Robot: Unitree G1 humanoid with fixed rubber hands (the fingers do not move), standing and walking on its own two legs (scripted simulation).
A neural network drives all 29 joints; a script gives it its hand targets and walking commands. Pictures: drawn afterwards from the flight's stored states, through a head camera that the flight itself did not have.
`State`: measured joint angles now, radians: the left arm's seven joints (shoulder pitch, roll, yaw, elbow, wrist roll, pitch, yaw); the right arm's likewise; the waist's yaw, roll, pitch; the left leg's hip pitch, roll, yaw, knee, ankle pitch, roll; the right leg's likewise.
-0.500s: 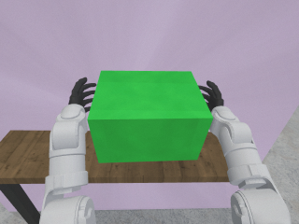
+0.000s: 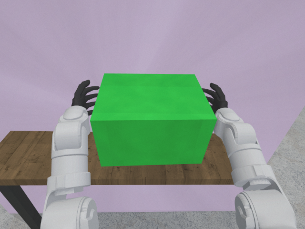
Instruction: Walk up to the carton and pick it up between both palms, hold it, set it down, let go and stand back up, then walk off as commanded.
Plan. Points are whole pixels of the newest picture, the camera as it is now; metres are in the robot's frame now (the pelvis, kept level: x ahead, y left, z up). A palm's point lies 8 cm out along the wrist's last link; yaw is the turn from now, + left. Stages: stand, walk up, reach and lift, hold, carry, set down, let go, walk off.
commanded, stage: hold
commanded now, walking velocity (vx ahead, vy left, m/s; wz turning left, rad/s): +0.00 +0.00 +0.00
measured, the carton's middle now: (151, 117) +0.38 +0.01 +0.17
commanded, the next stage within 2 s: none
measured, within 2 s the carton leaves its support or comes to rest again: neither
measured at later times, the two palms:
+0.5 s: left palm (79, 107) +0.36 +0.19 +0.22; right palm (216, 114) +0.36 -0.17 +0.20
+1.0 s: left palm (79, 108) +0.36 +0.19 +0.21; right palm (217, 112) +0.36 -0.17 +0.20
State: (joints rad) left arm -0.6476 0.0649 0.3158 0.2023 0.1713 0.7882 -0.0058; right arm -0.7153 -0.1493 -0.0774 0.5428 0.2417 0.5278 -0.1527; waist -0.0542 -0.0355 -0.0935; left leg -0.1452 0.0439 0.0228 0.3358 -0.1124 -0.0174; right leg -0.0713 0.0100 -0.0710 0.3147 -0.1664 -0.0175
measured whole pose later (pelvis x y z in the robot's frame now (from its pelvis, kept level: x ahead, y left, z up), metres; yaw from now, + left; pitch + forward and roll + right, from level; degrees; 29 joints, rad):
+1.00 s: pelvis +0.00 +0.01 +0.00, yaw +0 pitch -4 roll -1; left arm -0.62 0.07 0.28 0.16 0.15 0.78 0.01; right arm -0.68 -0.16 -0.06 0.50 0.27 0.49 -0.16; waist -0.05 -0.02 -0.10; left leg -0.17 0.04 0.02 0.35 -0.12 -0.01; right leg -0.08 0.01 -0.07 0.30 -0.16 -0.01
